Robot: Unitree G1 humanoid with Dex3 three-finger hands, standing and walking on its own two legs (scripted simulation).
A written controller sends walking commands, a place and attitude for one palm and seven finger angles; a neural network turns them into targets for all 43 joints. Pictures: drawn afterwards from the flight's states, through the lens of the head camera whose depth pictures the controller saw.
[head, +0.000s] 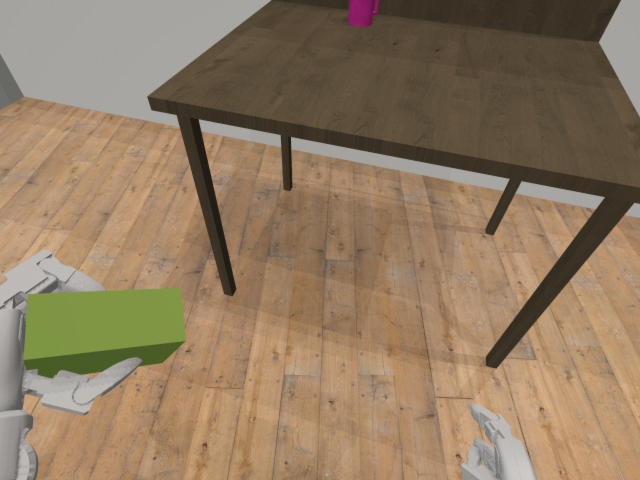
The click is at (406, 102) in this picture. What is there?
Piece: table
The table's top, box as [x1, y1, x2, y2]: [147, 0, 639, 203]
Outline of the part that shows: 147,96 151,109 639,203 639,117 598,42 382,14 373,15 372,23 369,26 357,27 350,25 347,22 348,10 271,0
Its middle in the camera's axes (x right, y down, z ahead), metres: +0.23 -0.46 +1.05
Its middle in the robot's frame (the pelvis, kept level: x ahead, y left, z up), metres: +1.11 -0.17 +0.03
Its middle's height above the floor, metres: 0.80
